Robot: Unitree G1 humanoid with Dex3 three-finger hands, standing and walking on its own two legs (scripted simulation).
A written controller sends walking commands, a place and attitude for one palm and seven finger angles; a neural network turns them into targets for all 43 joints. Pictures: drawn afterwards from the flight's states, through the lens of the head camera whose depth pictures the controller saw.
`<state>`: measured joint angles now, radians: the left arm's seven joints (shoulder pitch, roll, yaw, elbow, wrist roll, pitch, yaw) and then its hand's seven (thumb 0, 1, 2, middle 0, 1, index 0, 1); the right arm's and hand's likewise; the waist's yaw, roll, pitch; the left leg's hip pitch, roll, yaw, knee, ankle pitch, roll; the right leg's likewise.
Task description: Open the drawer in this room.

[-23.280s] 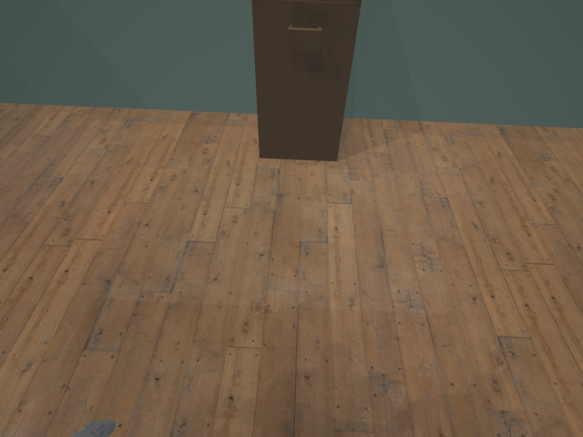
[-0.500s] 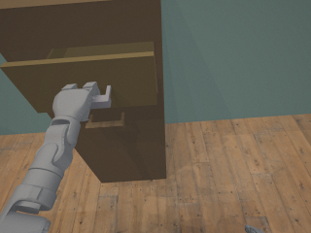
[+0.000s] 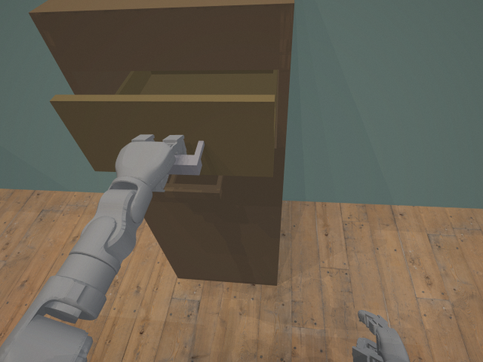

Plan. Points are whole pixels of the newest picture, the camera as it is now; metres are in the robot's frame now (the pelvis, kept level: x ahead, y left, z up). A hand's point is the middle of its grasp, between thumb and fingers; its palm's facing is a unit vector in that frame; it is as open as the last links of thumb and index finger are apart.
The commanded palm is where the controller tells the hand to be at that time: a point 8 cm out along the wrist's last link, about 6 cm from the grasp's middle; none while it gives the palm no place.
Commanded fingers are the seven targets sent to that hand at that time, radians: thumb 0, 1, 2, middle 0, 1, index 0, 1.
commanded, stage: pull the drawer open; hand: left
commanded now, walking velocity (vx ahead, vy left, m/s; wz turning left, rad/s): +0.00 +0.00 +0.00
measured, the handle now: (165, 154) +0.43 +0.18 +0.12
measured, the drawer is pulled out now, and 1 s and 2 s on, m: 0.09 0.24 0.30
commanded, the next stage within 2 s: open the thumb to release the handle in 1.74 s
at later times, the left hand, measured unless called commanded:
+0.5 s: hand (152, 207) +0.33 +0.18 +0.10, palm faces +0.08 -0.12 -0.99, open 5.7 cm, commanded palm +0.27 +0.19 +0.16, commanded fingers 0.00 0.90 0.90 -0.40 -1.35 -0.40 -1.35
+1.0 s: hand (131, 263) +0.23 +0.18 +0.10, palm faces +0.07 -0.17 -0.98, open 5.9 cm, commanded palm +0.17 +0.19 +0.16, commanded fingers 0.00 0.90 0.90 -0.40 -1.35 -0.40 -1.35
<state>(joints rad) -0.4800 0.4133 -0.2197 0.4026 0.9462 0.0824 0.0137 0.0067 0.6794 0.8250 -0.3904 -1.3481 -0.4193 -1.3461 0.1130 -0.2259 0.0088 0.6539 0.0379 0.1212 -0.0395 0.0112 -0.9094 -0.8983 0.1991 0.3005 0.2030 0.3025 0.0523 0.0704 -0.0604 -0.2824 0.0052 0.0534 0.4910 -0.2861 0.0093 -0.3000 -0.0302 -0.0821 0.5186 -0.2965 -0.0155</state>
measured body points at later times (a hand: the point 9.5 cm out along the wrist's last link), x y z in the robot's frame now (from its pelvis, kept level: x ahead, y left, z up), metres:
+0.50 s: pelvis +0.00 +0.00 +0.00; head +0.01 -0.04 +0.45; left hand +0.32 +0.19 +0.15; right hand +0.16 -0.25 -0.12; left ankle -0.02 +0.11 -0.74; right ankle -0.02 -0.11 -0.74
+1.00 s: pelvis +0.02 +0.00 +0.00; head +0.02 -0.05 +0.45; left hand +0.22 +0.19 +0.15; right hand +0.24 -0.19 -0.09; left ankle -0.02 +0.11 -0.74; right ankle -0.02 -0.11 -0.74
